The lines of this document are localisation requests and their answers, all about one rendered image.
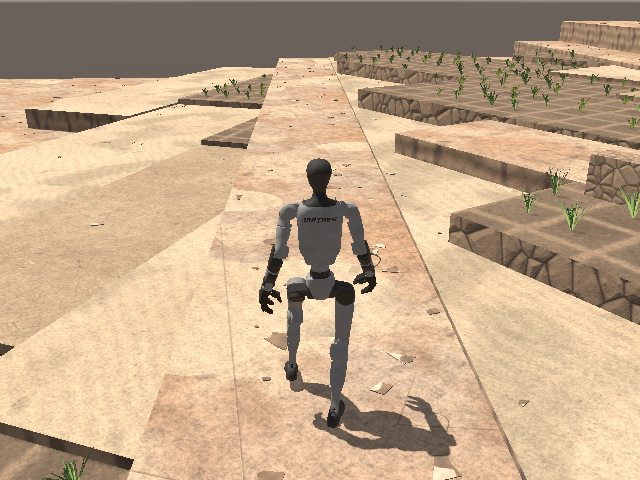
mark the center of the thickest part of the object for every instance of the robot right forearm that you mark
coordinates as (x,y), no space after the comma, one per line
(366,262)

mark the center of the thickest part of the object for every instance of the robot left thigh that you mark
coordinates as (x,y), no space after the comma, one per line
(296,292)

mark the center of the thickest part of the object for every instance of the robot left forearm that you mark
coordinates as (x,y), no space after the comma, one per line
(272,271)

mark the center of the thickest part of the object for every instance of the right robot hand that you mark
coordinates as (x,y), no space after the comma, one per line
(361,278)

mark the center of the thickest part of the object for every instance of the right robot shin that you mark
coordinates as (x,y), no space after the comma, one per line
(337,379)

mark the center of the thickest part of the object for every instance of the left robot hand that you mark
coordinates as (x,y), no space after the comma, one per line
(264,300)

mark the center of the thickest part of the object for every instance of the right robot upper arm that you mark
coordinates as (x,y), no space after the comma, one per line
(351,212)

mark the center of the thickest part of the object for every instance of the left robot upper arm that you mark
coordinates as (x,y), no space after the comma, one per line
(287,213)

